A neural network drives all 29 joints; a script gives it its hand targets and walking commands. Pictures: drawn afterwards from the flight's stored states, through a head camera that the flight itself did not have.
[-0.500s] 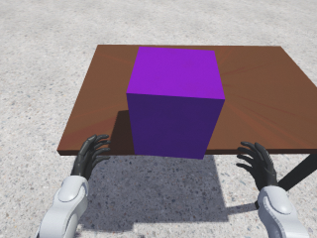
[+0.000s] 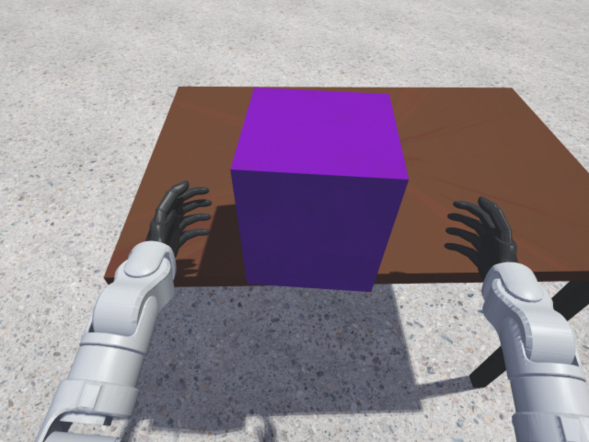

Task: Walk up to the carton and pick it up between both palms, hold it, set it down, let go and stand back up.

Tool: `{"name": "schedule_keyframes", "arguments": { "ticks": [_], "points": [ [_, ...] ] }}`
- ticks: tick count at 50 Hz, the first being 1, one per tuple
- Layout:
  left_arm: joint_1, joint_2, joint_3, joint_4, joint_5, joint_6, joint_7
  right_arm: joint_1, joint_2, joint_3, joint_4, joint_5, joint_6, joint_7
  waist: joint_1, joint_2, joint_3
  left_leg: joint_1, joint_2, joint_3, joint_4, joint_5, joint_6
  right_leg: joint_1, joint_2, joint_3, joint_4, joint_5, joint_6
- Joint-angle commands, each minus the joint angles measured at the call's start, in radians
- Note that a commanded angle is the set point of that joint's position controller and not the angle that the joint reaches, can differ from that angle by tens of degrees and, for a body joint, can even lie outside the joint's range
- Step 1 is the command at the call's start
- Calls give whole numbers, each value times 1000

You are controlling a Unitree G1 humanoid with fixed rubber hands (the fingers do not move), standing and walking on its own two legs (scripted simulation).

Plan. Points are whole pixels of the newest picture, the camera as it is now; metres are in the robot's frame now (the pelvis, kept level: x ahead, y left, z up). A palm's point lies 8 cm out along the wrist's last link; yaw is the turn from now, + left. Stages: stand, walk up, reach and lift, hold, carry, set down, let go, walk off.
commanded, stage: reach and lift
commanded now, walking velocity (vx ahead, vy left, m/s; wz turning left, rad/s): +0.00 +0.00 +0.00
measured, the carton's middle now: (314, 193) +0.46 -0.04 +0.08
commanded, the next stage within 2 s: none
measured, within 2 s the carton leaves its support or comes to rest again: neither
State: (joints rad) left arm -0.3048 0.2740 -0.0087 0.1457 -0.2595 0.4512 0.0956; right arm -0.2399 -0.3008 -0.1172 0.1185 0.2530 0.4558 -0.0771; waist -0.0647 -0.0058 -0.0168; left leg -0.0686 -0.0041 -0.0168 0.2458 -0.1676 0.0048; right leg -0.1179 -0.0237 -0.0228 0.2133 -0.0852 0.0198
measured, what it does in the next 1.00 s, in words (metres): stands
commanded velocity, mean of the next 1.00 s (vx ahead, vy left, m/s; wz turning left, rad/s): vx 0.00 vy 0.00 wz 0.00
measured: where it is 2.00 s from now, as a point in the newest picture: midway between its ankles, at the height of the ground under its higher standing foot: outside the picture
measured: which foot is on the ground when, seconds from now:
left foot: down 0.00-1.00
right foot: down 0.00-1.00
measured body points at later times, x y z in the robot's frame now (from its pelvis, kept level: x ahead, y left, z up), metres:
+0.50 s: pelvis -0.01 -0.01 +0.00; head -0.02 -0.01 +0.45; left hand +0.42 +0.17 +0.17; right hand +0.38 -0.25 +0.16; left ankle -0.02 +0.12 -0.75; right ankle +0.02 -0.13 -0.75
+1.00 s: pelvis +0.00 +0.00 +0.00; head +0.02 +0.00 +0.45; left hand +0.48 +0.17 +0.23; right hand +0.45 -0.25 +0.23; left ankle -0.02 +0.12 -0.75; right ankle +0.02 -0.13 -0.75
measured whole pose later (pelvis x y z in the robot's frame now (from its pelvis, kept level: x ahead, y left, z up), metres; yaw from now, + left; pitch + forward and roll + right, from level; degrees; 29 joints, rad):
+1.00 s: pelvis +0.00 +0.00 +0.00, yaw +1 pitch +7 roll +0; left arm -1.18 0.41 -0.03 1.00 -0.34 0.49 0.06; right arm -1.12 -0.41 -0.06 0.93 0.29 0.51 -0.07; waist -0.09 0.01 -0.11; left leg -0.19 0.00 -0.04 0.18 -0.12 0.00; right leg -0.22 -0.02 -0.02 0.13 -0.03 0.02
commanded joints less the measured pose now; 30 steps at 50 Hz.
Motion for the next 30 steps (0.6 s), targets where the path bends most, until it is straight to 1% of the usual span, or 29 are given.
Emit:
{"name": "schedule_keyframes", "arguments": {
  "ticks": [1, 3, 7, 12, 19, 27, 30],
  "points": [
    [-316, 100, 48, -60, 7, -7, -7, -277, -119, -44, -75, -9, -4, 0, -4, 0, -253, -79, -26, -2, -36, 228, -9, 211, 45, 13, 36, 251, -17],
    [-376, 107, 55, -18, 10, -2, -13, -335, -116, -41, -45, -15, 4, 0, -4, -7, -268, -92, -29, -2, -41, 205, -8, 210, 44, 14, 35, 243, -15],
    [-500, 124, 67, 73, 13, 2, -24, -451, -116, -41, 30, -25, 14, -3, -6, -2, -296, -118, -32, 0, -46, 153, -7, 206, 43, 13, 36, 210, -13],
    [-650, 141, 76, 222, 19, -5, -39, -596, -112, -37, 152, -41, 15, -7, -7, -7, -329, -147, -39, 5, -43, 103, -11, 194, 46, 10, 40, 158, -9],
    [-811, 173, 70, 394, 10, -15, -49, -759, -133, -29, 309, -42, 9, -10, -9, -7, -380, -161, -46, 11, -37, 111, -23, 201, 50, 11, 39, 152, -5],
    [-960, 204, 47, 516, -20, -16, -50, -914, -165, -10, 437, -21, 12, -9, -18, 1, -418, -166, -49, 14, -45, 148, -34, 221, 52, 16, 27, 197, -2],
    [-1023, 215, 38, 544, -34, -15, -48, -978, -178, -2, 476, -10, 12, -9, -20, 6, -436, -175, -47, 14, -46, 153, -40, 224, 53, 15, 27, 202, -2]
  ]
}}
